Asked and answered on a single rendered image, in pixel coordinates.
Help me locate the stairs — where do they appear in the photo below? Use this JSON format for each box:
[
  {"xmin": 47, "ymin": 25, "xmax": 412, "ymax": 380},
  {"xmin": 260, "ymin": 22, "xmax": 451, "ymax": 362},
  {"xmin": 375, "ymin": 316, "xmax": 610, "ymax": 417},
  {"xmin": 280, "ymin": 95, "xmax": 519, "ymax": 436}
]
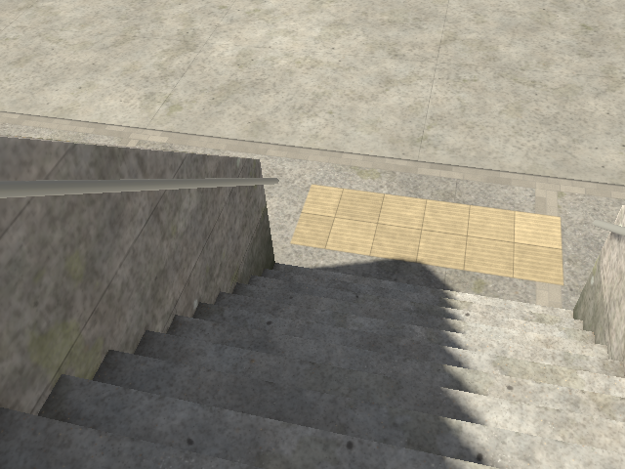
[{"xmin": 0, "ymin": 263, "xmax": 625, "ymax": 469}]

